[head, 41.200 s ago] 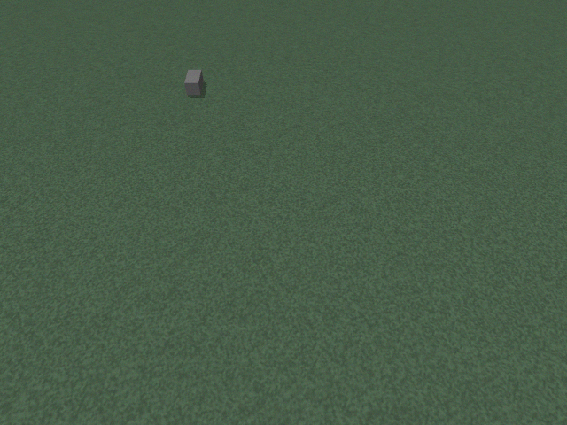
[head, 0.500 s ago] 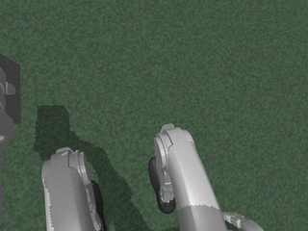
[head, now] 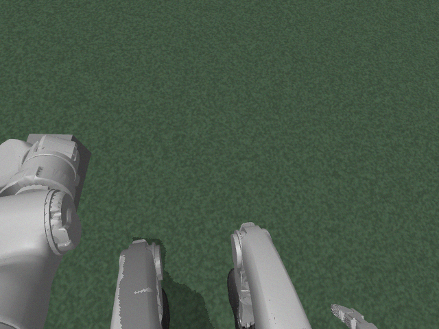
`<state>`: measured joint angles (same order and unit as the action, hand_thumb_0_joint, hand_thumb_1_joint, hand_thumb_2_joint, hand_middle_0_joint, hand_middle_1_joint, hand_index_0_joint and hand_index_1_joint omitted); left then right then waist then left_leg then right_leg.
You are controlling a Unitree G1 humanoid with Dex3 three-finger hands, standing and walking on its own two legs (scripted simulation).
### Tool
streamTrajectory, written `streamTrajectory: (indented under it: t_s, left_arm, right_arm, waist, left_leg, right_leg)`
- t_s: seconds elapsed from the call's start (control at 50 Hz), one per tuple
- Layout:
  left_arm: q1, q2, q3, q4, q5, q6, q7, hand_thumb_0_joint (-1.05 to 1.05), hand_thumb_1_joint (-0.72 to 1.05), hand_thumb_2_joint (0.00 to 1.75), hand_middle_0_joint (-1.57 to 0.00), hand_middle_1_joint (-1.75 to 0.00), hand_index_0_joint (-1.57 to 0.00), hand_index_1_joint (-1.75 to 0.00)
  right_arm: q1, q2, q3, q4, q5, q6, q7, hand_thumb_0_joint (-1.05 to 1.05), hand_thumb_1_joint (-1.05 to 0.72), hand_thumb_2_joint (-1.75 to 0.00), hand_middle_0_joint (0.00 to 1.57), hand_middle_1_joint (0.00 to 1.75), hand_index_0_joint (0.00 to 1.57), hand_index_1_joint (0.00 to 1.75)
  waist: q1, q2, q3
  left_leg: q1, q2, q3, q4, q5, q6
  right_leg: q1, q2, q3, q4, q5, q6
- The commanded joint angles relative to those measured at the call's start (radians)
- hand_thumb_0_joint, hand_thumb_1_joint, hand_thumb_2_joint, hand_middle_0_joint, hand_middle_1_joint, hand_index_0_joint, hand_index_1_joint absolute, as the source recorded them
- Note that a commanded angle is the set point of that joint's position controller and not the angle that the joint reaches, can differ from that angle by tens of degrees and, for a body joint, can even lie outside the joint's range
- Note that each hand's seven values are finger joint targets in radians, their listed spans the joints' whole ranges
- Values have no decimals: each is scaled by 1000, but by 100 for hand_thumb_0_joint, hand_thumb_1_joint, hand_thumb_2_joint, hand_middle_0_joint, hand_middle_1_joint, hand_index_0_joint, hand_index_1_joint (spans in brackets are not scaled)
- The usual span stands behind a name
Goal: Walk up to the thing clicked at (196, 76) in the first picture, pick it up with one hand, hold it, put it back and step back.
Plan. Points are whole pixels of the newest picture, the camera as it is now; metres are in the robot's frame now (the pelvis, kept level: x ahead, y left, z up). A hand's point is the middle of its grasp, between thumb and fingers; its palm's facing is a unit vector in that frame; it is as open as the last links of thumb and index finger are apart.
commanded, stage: lift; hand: left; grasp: from above
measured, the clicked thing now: (51, 179) +0.42 +0.29 -0.11
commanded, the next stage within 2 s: hold in 0.86 s
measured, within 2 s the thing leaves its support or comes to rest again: neither
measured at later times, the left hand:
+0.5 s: hand out of the picture +0.37 +0.24 +0.11, palm faces -0.09 -0.47 -0.88, open 11.4 cm
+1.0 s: hand out of the picture +0.39 +0.24 +0.18, palm faces -0.06 -0.49 -0.87, open 11.4 cm
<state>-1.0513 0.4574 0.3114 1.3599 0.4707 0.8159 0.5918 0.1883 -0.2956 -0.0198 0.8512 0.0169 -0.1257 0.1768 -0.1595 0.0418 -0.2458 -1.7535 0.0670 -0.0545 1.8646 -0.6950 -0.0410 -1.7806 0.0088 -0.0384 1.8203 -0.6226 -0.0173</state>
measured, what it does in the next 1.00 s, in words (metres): rises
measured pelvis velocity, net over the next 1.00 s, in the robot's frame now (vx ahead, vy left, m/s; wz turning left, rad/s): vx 0.05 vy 0.00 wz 0.01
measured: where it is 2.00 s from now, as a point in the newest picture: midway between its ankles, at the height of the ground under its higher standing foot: outside the picture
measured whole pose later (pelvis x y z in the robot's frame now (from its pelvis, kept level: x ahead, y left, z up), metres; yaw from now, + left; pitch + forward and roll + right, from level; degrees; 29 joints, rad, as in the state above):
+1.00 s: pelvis +0.05 +0.00 +0.22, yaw +1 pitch +14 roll -1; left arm -0.84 0.23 0.15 1.24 0.33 0.97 0.62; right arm 0.19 -0.29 -0.03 0.91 0.00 -0.15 0.15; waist -0.08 0.04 -0.14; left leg -0.74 0.08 0.01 0.94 -0.44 -0.04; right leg -0.77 0.02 -0.02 0.92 -0.39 -0.02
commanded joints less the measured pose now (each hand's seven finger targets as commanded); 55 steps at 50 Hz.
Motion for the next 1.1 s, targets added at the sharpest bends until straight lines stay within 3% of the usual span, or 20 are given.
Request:
streamTrajectory:
  t_s: [0.0, 0.08, 0.14, 0.18, 0.28, 0.4, 0.48, 0.58, 0.62, 0.66, 0.72, 0.74, 0.8, 0.82, 0.9, 0.92, 0.96, 0.98, 1.04, 1.08]
  left_arm:
    - [-332, 175, -71, -224, 14, 18, 31, 0, 55, 112, -88, -91, -87, -93]
    - [-330, 184, -94, -304, 7, 27, 40, 0, 59, 119, -93, -92, -90, -95]
    - [-270, 170, -103, -257, 4, 41, 56, 0, 64, 115, -98, -87, -95, -91]
    - [-255, 122, -122, -252, -16, 43, 56, 0, 67, 113, -100, -85, -98, -88]
    - [-227, 78, -145, -168, -51, 56, 41, 0, 67, 106, -100, -77, -98, -81]
    - [-191, 66, -162, -118, -32, 72, 27, 0, 71, 102, -101, -77, -99, -80]
    - [-204, 58, -160, -154, -35, 75, 46, 0, 73, 100, -102, -79, -101, -81]
    - [-227, 41, -168, -227, -68, 74, 82, 0, 70, 97, -99, -79, -98, -81]
    - [-225, 63, -162, -254, -72, 78, 91, 0, 67, 95, -97, -78, -96, -80]
    - [-235, 40, -176, -310, -88, 84, 90, 0, 65, 96, -96, -78, -94, -80]
    - [-209, 46, -168, -328, -97, 105, 77, 0, 66, 96, -96, -79, -94, -81]
    - [-230, 54, -167, -363, -93, 107, 74, 0, 68, 95, -98, -76, -96, -79]
    - [-160, 17, -190, -271, -79, 140, 62, 0, 69, 97, -97, -78, -95, -81]
    - [-189, 23, -186, -312, -77, 137, 65, 0, 70, 96, -99, -78, -97, -80]
    - [-185, -23, -193, -268, -95, 149, 61, 0, 69, 99, -98, -79, -96, -82]
    - [-202, -15, -184, -273, -88, 149, 60, 0, 67, 98, -97, -78, -94, -81]
    - [-155, -58, -200, -214, -90, 156, 51, 0, 72, 94, -101, -76, -98, -79]
    - [-198, -53, -196, -278, -87, 149, 50, 0, 70, 95, -101, -75, -98, -79]
    - [-154, -84, -203, -220, -69, 155, 39, 0, 70, 93, -100, -76, -97, -79]
    - [-185, -58, -201, -253, -46, 147, 38, 0, 68, 93, -100, -75, -96, -79]
  right_arm:
    - [145, -207, -77, -38, 12, -31, -33, 0, -88, -90, 20, 30, 20, 30]
    - [131, -193, -70, -2, 24, -43, -57, 0, -88, -90, 20, 30, 20, 30]
    - [95, -191, -74, -10, 27, -50, -67, 0, -87, -89, 20, 30, 20, 30]
    - [90, -180, -72, 6, 28, -55, -69, 0, -87, -89, 20, 30, 20, 30]
    - [51, -167, -62, 12, 24, -79, -72, 0, -87, -89, 20, 30, 20, 30]
    - [41, -144, -46, 7, 15, -98, -64, 0, -87, -89, 20, 30, 20, 30]
    - [52, -142, -43, -4, -3, -102, -60, 0, -87, -89, 20, 30, 20, 30]
    - [52, -142, -55, -9, -26, -99, -46, 0, -88, -89, 20, 30, 20, 30]
    - [42, -149, -61, -12, -29, -93, -41, 0, -88, -89, 20, 30, 20, 30]
    - [30, -145, -56, -17, -31, -88, -37, 0, -88, -89, 20, 30, 20, 30]
    - [21, -151, -62, -21, -27, -71, -34, 0, -87, -89, 20, 30, 20, 30]
    - [18, -150, -60, -13, -25, -68, -35, 0, -87, -89, 20, 30, 20, 30]
    - [-5, -163, -63, -32, -16, -61, -34, 0, -87, -89, 20, 30, 20, 30]
    - [0, -156, -61, -25, -16, -62, -34, 0, -87, -89, 20, 30, 20, 30]
    - [-8, -149, -56, -19, -11, -60, -31, 0, -87, -89, 20, 30, 20, 30]
    - [-4, -150, -58, -21, -10, -57, -32, 0, -88, -89, 20, 30, 20, 30]
    - [-10, -153, -60, -32, -12, -56, -29, 0, -88, -89, 20, 30, 20, 30]
    - [-7, -143, -56, -29, -11, -50, -29, 0, -88, -89, 20, 30, 20, 30]
    - [0, -154, -63, -47, -10, -37, -28, 0, -89, -89, 20, 30, 20, 30]
    - [18, -152, -60, -44, -12, -32, -26, 0, -89, -89, 20, 30, 20, 30]
  waist:
    - [6, 114, -582]
    - [18, 114, -534]
    - [25, 92, -463]
    - [17, 84, -423]
    - [13, 48, -320]
    - [32, 1, -265]
    - [42, -14, -296]
    - [39, -18, -321]
    - [53, 0, -326]
    - [47, -9, -346]
    - [56, -26, -367]
    - [63, -1, -353]
    - [69, -15, -295]
    - [71, -5, -281]
    - [66, -40, -226]
    - [70, -34, -246]
    - [76, -39, -206]
    - [79, -15, -214]
    - [79, -23, -253]
    - [78, -10, -243]
  left_leg:
    - [545, -38, 36, -360, 234, 29]
    - [642, -34, 40, -450, 227, 29]
    - [681, -31, 43, -521, 232, 26]
    - [732, -30, 43, -569, 242, 22]
    - [790, -37, 48, -666, 225, 19]
    - [822, -58, 75, -749, 296, 24]
    - [868, -61, 91, -783, 350, 24]
    - [932, -59, 98, -834, 384, 19]
    - [977, -58, 99, -865, 393, 14]
    - [999, -62, 104, -882, 394, 16]
    - [1042, -62, 102, -918, 429, 15]
    - [1068, -61, 102, -937, 425, 14]
    - [1116, -55, 91, -987, 431, 11]
    - [1128, -57, 90, -998, 422, 12]
    - [1145, -60, 92, -1027, 423, 14]
    - [1158, -61, 98, -1025, 448, 13]
    - [1168, -59, 86, -1058, 457, 8]
    - [1192, -61, 86, -1066, 470, 7]
    - [1217, -68, 89, -1071, 562, 5]
    - [1238, -64, 84, -1083, 572, 8]
  right_leg:
    - [481, 33, -33, -366, 215, 9]
    - [577, 37, -11, -476, 186, 10]
    - [646, 40, 1, -552, 180, 14]
    - [678, 40, 4, -600, 187, 15]
    - [773, 43, 26, -730, 129, 23]
    - [930, 43, 52, -843, 185, 32]
    - [1003, 42, 64, -881, 254, 35]
    - [1087, 36, 70, -926, 307, 41]
    - [1110, 39, 65, -948, 311, 38]
    - [1152, 37, 75, -979, 305, 43]
    - [1212, 37, 65, -995, 375, 46]
    - [1210, 39, 62, -1007, 358, 42]
    - [1216, 42, 42, -1025, 364, 39]
    - [1215, 42, 39, -1037, 356, 39]
    - [1221, 44, 35, -1062, 359, 41]
    - [1235, 45, 37, -1057, 400, 41]
    - [1243, 43, 22, -1054, 417, 35]
    - [1252, 43, 19, -1058, 441, 34]
    - [1301, 43, 9, -1039, 576, 30]
    - [1297, 40, 5, -1044, 571, 26]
